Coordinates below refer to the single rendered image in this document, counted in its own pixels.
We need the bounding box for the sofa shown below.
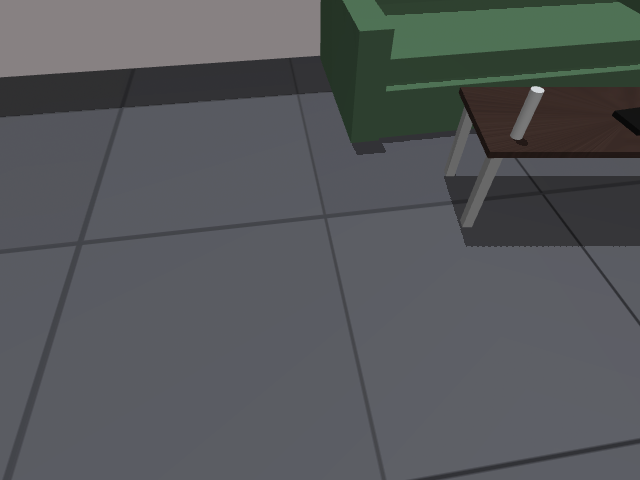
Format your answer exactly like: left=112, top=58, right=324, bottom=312
left=320, top=0, right=640, bottom=143

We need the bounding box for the coffee table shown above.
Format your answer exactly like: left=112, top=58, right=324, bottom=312
left=444, top=87, right=640, bottom=227

